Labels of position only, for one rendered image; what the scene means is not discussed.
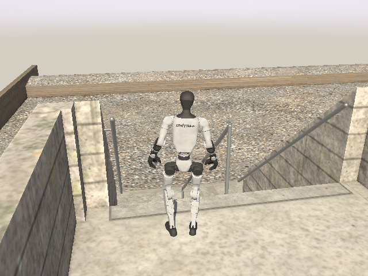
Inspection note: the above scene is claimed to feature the right robot hand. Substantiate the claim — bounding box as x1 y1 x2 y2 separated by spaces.
205 159 218 170

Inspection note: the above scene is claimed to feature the robot left shin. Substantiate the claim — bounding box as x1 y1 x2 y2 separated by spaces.
163 190 175 229

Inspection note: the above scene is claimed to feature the robot left forearm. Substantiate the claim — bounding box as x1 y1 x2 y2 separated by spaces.
149 138 161 158

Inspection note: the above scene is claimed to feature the robot head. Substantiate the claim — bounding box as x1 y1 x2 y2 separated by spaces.
177 91 196 118

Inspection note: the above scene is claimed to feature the robot right upper arm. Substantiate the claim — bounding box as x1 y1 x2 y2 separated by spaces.
198 117 213 149

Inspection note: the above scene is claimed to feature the left robot hand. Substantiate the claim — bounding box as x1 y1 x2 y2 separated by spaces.
148 156 161 168

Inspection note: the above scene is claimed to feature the robot left upper arm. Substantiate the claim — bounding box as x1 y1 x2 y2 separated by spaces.
156 115 174 147

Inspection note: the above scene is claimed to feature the robot right forearm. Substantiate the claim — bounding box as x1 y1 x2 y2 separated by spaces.
207 140 217 160

